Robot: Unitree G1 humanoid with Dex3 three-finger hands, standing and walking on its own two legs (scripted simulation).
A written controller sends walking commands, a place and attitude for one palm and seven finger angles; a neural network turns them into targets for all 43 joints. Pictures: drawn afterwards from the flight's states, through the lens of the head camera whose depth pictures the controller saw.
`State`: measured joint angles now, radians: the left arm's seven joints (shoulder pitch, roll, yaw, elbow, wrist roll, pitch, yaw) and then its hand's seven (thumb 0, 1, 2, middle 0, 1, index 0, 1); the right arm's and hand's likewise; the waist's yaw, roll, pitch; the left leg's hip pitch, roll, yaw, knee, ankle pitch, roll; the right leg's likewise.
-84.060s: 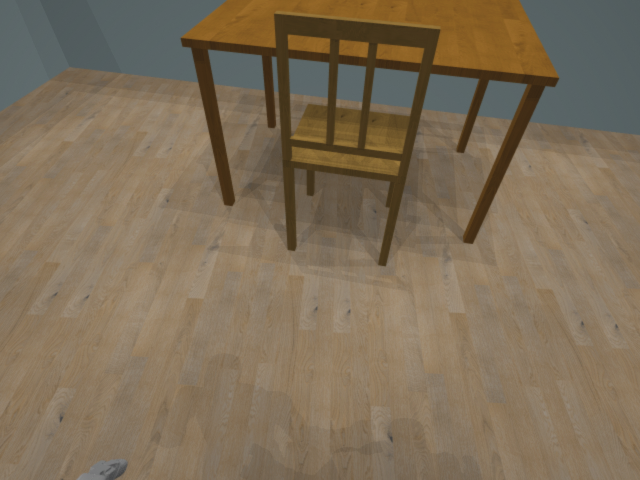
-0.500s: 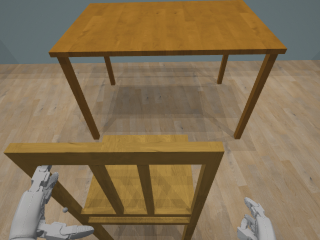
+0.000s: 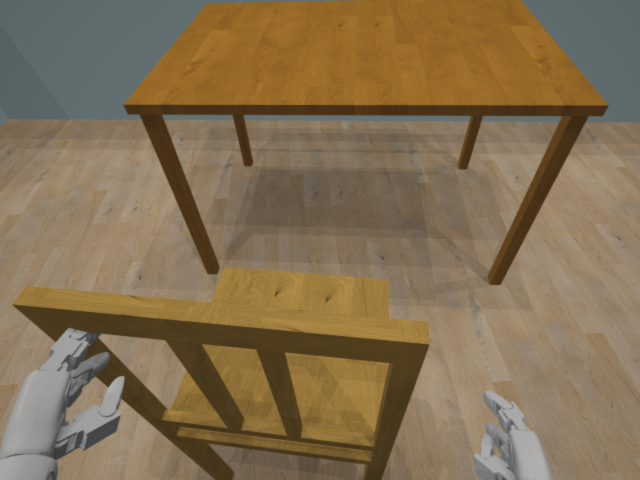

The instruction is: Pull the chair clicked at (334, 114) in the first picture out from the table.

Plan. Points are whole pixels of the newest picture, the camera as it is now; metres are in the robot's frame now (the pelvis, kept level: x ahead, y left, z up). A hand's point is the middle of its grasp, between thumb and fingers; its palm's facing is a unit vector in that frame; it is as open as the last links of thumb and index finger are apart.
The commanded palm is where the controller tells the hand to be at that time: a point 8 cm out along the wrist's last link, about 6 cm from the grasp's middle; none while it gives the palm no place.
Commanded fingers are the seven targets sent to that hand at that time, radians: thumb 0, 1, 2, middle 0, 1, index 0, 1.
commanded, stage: draw the hand back to the body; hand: left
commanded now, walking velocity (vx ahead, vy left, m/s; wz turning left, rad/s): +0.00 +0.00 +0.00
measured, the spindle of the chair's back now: (213, 387) +0.24 +0.19 -0.06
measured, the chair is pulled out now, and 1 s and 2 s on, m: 0.52 0.55 0.55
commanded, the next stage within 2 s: step back with the hand held close in 0.34 s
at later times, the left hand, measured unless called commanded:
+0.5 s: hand (102, 414) +0.15 +0.25 +0.07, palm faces +0.23 -0.84 -0.50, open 6.9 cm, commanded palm +0.14 +0.30 +0.18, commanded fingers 0.00 0.90 0.90 -0.20 -0.30 -0.20 -0.30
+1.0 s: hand out of the picture +0.08 +0.24 +0.08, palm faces +0.05 -0.81 -0.59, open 6.5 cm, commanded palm +0.05 +0.29 +0.18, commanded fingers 0.00 0.90 0.90 -0.20 -0.30 -0.20 -0.30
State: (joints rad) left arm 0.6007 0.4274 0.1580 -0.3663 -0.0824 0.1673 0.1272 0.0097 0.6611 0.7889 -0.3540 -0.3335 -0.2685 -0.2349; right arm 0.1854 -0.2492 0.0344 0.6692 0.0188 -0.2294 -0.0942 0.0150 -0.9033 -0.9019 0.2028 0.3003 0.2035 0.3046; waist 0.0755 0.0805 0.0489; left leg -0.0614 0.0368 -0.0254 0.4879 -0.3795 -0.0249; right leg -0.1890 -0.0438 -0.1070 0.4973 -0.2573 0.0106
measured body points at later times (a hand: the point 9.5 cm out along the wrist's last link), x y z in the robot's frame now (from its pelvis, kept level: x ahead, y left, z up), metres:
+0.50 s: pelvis -0.01 +0.00 +0.00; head +0.00 -0.02 +0.45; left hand +0.14 +0.30 +0.10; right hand +0.19 -0.21 -0.09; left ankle -0.07 +0.13 -0.74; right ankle +0.01 -0.13 -0.74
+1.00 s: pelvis -0.09 -0.01 -0.01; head -0.04 -0.01 +0.44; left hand +0.07 +0.28 +0.11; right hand +0.08 -0.25 -0.10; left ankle -0.07 +0.13 -0.73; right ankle +0.01 -0.13 -0.74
